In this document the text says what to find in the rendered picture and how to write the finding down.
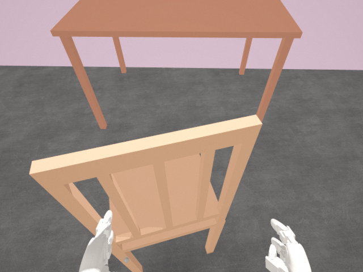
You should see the table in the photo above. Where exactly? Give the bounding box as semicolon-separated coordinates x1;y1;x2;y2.
50;0;303;129

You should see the robot right hand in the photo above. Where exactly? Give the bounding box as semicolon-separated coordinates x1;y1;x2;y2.
265;219;311;272

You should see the chair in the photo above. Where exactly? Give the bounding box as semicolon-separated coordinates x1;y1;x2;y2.
29;115;262;272

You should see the robot left hand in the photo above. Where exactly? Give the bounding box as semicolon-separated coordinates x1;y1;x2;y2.
79;210;113;272

